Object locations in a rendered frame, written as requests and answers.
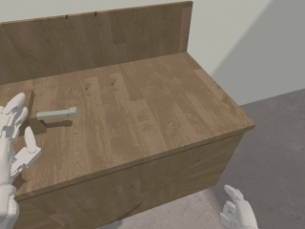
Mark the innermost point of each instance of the tap lever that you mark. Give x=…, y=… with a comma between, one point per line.
x=72, y=112

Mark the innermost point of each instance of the robot left hand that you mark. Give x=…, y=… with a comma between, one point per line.
x=11, y=118

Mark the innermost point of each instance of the counter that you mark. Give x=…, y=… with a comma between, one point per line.
x=152, y=125

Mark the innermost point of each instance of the robot right hand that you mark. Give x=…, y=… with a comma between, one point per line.
x=241, y=214

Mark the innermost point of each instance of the robot left forearm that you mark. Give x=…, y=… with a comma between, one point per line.
x=9, y=208

